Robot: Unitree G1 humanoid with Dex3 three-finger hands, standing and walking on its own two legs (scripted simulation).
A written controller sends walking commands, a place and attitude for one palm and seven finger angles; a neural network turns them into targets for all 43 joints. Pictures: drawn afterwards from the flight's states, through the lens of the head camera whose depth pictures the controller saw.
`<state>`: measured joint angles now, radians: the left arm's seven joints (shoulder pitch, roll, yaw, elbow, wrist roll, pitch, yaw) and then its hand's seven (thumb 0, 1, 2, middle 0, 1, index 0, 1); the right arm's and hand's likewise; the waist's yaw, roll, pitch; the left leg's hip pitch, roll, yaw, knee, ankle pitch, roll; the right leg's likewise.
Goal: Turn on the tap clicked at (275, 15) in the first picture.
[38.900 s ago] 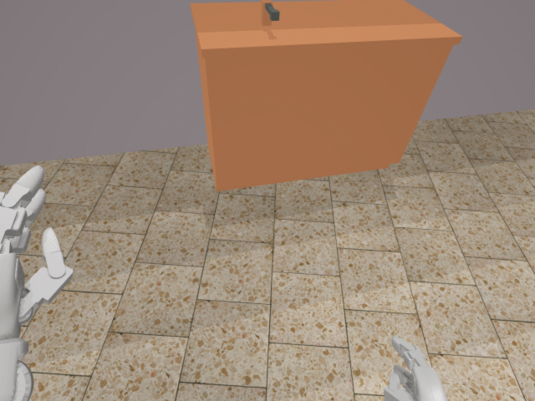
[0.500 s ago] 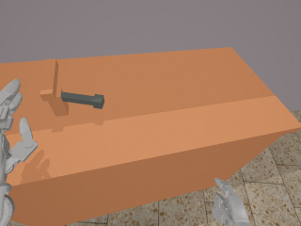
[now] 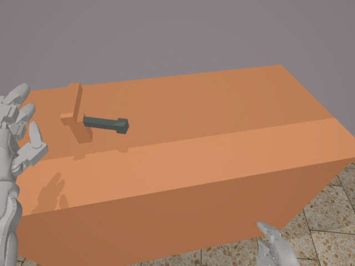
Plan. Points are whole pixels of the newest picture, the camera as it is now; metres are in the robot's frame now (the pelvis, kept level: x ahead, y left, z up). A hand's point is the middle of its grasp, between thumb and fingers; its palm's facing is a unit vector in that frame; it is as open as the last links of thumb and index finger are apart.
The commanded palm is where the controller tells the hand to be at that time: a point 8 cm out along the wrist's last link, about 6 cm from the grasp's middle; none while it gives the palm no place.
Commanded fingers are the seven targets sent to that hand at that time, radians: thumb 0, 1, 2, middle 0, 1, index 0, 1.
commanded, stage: turn the palm inward beside the body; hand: left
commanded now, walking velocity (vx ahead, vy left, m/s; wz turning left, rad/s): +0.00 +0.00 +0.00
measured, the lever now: (122, 126) +0.42 +0.20 +0.08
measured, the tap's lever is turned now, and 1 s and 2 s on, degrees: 70 70 70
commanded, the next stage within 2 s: reach beside the lever's end, fingers flat in 2.00 s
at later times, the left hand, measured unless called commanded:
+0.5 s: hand (83, 181) +0.22 +0.20 +0.14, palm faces +0.40 -0.85 -0.33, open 7.4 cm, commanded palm +0.15 +0.25 +0.16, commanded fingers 0.00 0.90 0.90 -0.20 -0.30 -0.20 -0.30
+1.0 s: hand (70, 186) +0.21 +0.21 +0.14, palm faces +0.43 -0.88 -0.21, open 7.4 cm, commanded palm +0.15 +0.26 +0.15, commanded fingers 0.00 0.90 0.90 -0.20 -0.30 -0.20 -0.30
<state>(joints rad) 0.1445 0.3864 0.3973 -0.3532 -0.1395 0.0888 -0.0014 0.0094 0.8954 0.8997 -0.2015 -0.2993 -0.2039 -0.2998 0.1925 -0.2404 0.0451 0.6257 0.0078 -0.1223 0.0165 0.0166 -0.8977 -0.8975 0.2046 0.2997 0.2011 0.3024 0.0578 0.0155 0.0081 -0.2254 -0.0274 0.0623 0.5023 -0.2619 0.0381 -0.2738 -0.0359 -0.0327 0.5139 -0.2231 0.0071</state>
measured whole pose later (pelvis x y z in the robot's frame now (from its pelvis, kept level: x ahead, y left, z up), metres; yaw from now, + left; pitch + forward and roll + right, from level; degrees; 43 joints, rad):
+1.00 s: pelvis +0.02 -0.03 -0.01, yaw +2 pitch +2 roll +0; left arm 0.48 0.29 0.28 -0.48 -0.20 -0.04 0.07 0.01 0.89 0.90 -0.21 -0.30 -0.21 -0.30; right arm 0.20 -0.22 0.03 0.63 0.03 -0.25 -0.08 0.02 -0.90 -0.90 0.20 0.30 0.20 0.30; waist 0.09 0.03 -0.07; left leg -0.34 -0.01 -0.03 0.68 -0.38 0.00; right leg -0.36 0.00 -0.09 0.66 -0.34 -0.03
